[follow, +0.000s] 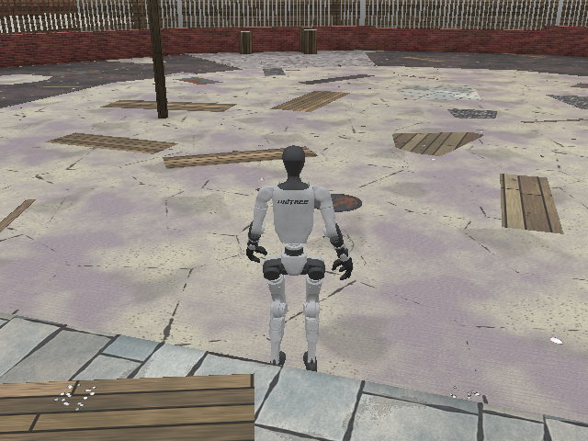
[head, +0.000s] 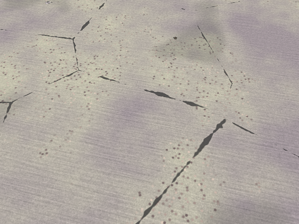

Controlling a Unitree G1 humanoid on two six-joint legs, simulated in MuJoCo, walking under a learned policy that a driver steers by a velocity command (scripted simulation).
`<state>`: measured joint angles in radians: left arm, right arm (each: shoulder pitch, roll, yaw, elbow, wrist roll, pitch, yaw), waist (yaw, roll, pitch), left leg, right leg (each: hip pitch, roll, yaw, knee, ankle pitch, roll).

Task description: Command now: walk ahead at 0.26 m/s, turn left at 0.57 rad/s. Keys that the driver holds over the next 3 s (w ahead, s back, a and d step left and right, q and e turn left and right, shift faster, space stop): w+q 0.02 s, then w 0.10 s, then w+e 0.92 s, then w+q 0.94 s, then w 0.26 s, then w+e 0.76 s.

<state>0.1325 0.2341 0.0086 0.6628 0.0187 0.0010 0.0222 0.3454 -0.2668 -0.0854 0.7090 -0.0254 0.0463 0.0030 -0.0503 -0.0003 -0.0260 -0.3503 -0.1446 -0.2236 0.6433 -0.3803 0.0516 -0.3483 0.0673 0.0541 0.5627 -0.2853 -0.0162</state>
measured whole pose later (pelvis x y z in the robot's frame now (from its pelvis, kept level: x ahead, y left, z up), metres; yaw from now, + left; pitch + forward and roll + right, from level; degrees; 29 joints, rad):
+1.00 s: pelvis +0.44 -0.03 -0.01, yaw -20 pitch +1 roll +0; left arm 0.08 0.26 0.06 0.77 0.03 -0.02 -0.04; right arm 0.36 -0.24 -0.04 0.90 -0.02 -0.06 0.00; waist -0.04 0.01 0.08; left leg -0.22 0.06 0.09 1.16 -0.44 0.01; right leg -0.45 0.10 -0.08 0.64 -0.21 -0.15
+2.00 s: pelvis +1.00 -0.18 +0.00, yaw +2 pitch +2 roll +1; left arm 0.01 0.26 -0.01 0.70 0.03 -0.07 -0.01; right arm 0.46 -0.29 -0.07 0.89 -0.01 -0.04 -0.01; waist -0.11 -0.02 0.03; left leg 0.02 -0.15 -0.24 0.42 -0.43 0.11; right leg -0.49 0.00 0.03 0.51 -0.10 -0.01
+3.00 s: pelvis +1.50 -0.17 -0.01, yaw -15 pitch +1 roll +1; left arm 0.03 0.23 0.04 0.74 0.04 -0.01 -0.07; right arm 0.42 -0.23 -0.04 0.94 -0.02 -0.07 -0.02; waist -0.06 -0.01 0.05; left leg 0.10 0.05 0.31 0.39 -0.46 -0.02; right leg -0.50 0.00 -0.12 0.61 -0.19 -0.14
